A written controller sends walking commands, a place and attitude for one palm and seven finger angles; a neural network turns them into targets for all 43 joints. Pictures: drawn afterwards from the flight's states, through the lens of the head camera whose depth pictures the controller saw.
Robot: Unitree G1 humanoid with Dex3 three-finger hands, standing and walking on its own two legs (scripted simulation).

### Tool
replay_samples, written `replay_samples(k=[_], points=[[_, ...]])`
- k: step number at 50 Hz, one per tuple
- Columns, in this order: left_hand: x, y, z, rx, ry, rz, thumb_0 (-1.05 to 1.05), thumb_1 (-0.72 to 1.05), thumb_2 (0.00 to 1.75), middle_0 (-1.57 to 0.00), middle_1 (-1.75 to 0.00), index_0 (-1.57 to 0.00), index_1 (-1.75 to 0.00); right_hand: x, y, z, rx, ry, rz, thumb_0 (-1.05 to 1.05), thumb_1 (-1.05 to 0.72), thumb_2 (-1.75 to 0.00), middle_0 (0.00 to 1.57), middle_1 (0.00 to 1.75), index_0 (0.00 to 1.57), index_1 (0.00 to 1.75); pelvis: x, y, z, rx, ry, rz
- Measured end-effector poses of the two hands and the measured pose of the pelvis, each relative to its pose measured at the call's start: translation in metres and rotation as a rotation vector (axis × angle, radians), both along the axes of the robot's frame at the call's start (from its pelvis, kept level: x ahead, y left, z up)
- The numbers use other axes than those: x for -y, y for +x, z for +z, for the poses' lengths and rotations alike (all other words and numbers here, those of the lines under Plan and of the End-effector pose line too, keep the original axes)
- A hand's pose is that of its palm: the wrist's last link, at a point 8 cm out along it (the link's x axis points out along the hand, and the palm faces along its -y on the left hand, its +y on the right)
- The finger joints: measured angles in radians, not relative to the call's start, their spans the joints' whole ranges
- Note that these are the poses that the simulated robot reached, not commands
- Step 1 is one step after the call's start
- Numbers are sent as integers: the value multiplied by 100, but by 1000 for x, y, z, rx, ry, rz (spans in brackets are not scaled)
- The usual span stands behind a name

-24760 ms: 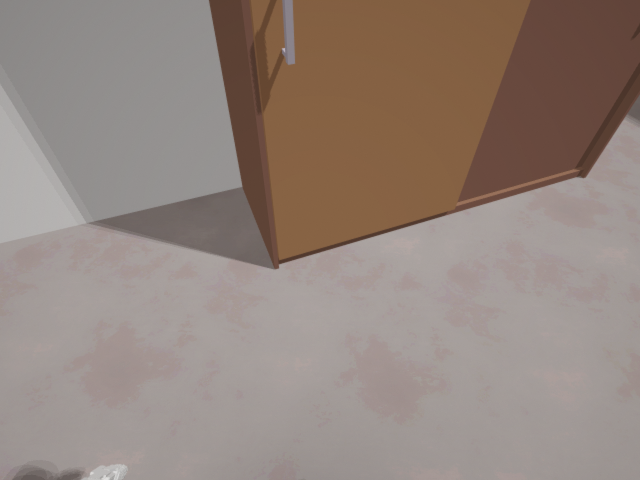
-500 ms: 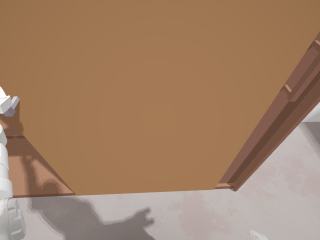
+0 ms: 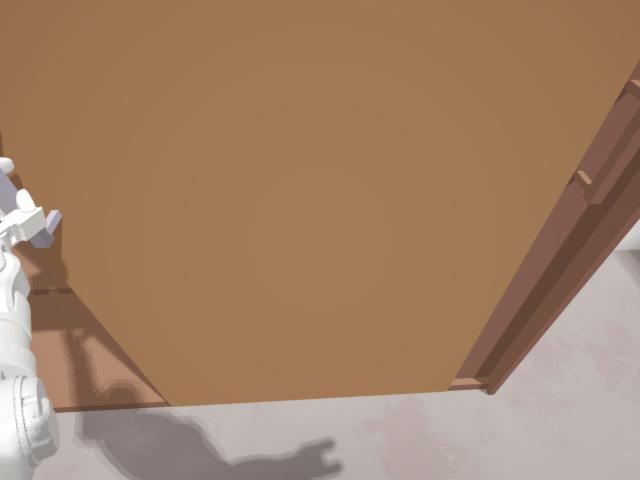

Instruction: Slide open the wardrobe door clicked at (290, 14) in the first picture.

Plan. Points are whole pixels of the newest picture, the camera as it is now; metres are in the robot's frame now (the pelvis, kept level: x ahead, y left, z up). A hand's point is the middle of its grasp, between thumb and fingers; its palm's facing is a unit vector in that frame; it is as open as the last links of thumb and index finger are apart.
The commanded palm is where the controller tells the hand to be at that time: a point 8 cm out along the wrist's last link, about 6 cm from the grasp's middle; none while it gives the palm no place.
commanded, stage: stop walking and hold the door there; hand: left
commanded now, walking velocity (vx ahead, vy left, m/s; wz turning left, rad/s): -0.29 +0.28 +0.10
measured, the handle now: (17, 188) +0.43 +0.41 +0.16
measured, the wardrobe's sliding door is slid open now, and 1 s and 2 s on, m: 0.67 0.67 0.66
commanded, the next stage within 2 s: loosen the grip on the handle in 1.04 s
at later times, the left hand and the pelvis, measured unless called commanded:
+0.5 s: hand (20, 220) +0.38 +0.38 +0.15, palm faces +0.40 -0.89 -0.23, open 6.6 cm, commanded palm +0.34 +0.39 +0.14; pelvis -0.06 +0.10 +0.01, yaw -1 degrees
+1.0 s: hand (21, 221) +0.37 +0.37 +0.15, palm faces +0.37 -0.91 -0.21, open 6.8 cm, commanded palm +0.34 +0.39 +0.14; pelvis -0.08 +0.12 +0.00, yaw -3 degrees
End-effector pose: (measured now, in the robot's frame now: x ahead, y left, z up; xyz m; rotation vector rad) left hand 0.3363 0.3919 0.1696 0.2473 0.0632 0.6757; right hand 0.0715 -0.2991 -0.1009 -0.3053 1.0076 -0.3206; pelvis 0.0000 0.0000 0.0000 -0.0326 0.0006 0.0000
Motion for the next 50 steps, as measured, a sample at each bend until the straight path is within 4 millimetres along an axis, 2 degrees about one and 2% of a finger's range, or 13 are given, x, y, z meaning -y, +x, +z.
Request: replay_samples(k=[6, 12, 17, 22, 28, 33, 38, 46, 50], points=[[-14, 1, -3, 27, 22, -96, -5, 62, 89, -34, -129, -25, -132, -34, 23, -2, 44, -16, 32, 1, -91, -90, 20, 30, 20, 30, -38, -7, -5, 0, 25, 38], [-19, 1, -6, 53, 50, -179, -7, 64, 86, -35, -132, -22, -130, -101, 34, 5, 105, 60, 99, 1, -91, -90, 20, 30, 20, 30, -71, -33, 0, 5, 16, 4], [-21, 0, -6, 60, 30, -227, -6, 68, 81, -31, -133, -20, -129, -152, 20, 11, 106, 133, 159, 1, -91, -90, 20, 30, 20, 30, -83, -47, 7, -15, -7, 0], [-23, 0, -6, 54, 15, -260, -6, 69, 78, -29, -134, -20, -130, -176, -5, 10, 70, 151, 180, 1, -91, -90, 21, 30, 20, 30, -94, -57, 10, -30, -8, -8], [-24, 0, -4, 33, -8, -276, -5, 70, 77, -28, -133, -20, -132, -174, -38, 12, 25, 128, 154, 1, -90, -90, 21, 30, 20, 30, -105, -68, 13, -44, -17, -16], [-23, -1, -2, 7, -28, -276, -4, 71, 77, -24, -129, -18, -132, -156, -62, 14, 16, 89, 122, 1, -91, -90, 21, 30, 20, 30, -110, -78, 12, -51, -9, -16], [-21, -2, -3, 12, -16, -280, -4, 73, 78, -22, -128, -14, -128, -134, -83, 5, 10, 37, 68, 1, -91, -90, 21, 30, 20, 30, -115, -88, 0, -37, 7, -43], [-19, -5, -1, -10, -44, -275, -3, 75, 80, -17, -122, -11, -123, -130, -111, 7, -23, 28, 10, 1, -91, -90, 20, 30, 20, 30, -117, -89, 4, -32, 5, -42], [-22, -3, -4, 27, -32, -299, -4, 72, 81, -21, -126, -13, -125, -131, -117, 0, -57, 18, -7, 1, -91, -90, 20, 30, 20, 30, -119, -79, -4, -10, 6, -59]])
